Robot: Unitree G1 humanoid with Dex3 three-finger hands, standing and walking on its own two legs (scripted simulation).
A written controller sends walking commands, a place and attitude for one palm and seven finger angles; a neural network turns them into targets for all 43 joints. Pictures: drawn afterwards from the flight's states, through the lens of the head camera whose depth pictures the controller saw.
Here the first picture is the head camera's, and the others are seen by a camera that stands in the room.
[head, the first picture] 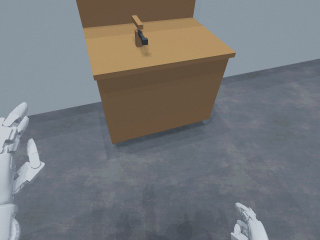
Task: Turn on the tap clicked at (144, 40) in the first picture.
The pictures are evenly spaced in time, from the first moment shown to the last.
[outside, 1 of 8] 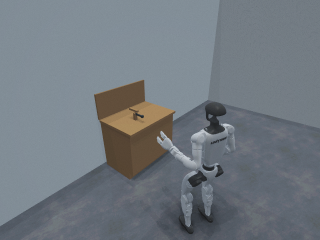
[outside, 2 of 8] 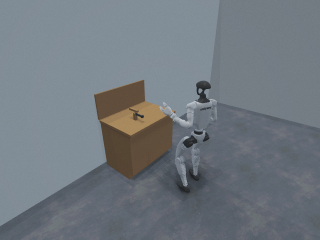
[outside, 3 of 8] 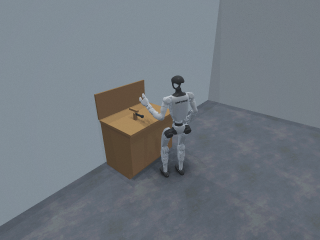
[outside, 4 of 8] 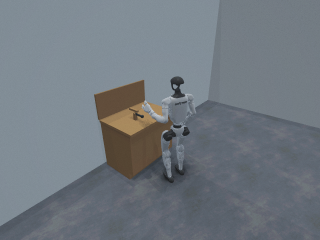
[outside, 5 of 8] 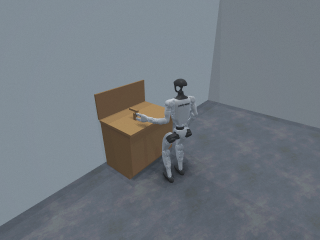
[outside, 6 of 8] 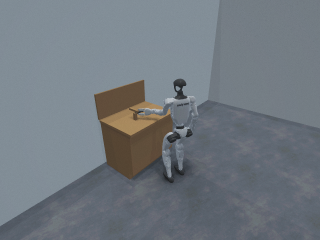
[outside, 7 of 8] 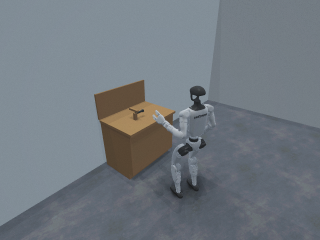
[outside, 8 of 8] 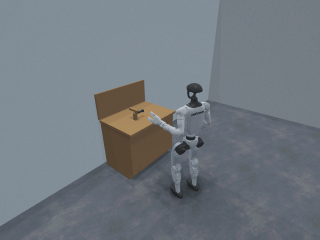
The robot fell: no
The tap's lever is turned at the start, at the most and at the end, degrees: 0 86 86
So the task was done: yes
